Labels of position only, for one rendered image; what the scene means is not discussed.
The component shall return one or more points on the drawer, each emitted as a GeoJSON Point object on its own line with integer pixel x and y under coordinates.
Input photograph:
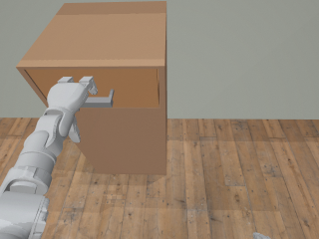
{"type": "Point", "coordinates": [133, 88]}

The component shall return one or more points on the robot left upper arm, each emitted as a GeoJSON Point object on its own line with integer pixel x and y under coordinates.
{"type": "Point", "coordinates": [23, 215]}

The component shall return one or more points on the handle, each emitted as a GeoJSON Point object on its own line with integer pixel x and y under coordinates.
{"type": "Point", "coordinates": [99, 102]}

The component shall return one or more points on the cabinet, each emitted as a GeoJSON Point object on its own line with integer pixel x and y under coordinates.
{"type": "Point", "coordinates": [110, 36]}

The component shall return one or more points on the robot left forearm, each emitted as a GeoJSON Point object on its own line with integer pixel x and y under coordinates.
{"type": "Point", "coordinates": [33, 168]}

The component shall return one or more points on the robot left hand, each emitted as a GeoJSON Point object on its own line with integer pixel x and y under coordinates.
{"type": "Point", "coordinates": [71, 96]}

